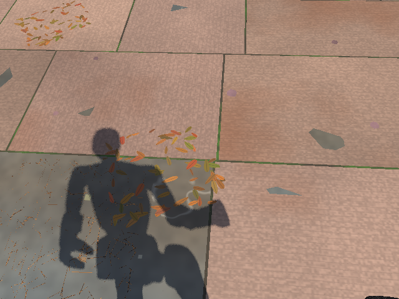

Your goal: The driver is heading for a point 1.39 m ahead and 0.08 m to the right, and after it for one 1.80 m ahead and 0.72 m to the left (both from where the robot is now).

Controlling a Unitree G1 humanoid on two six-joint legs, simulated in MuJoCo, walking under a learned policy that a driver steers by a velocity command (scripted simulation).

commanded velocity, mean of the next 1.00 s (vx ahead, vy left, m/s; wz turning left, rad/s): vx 0.50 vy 0.00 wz -0.35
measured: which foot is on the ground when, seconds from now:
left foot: up 0.00-0.24, down 0.26-0.74, up 0.76-1.00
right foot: down 0.00-0.26, up 0.28-0.72, down 0.74-1.00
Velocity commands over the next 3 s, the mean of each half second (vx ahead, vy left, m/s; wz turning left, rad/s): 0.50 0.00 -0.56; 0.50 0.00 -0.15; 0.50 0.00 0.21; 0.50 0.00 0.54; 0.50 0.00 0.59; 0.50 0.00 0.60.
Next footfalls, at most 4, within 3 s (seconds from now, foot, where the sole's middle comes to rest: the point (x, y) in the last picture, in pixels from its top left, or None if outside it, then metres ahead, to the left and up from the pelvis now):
0.26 left None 0.33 0.13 -0.78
0.74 right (287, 288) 0.50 -0.20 -0.78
1.26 left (245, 192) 0.86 -0.08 -0.78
1.78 right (302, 146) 1.09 -0.33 -0.78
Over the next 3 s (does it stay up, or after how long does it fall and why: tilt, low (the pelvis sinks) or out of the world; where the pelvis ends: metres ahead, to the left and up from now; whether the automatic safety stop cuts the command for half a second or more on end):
stays up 1.57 -0.03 0.00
